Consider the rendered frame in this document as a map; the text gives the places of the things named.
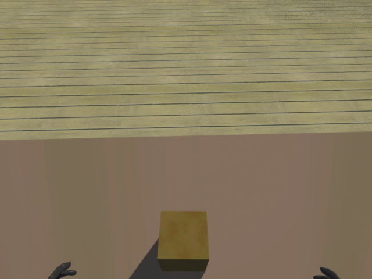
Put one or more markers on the robot right hand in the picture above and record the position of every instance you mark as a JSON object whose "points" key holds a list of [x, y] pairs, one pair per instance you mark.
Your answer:
{"points": [[330, 274]]}

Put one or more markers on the carton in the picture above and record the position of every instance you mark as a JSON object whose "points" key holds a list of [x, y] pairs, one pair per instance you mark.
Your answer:
{"points": [[183, 241]]}

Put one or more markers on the robot left hand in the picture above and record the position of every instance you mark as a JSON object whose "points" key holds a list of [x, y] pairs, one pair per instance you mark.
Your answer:
{"points": [[61, 271]]}

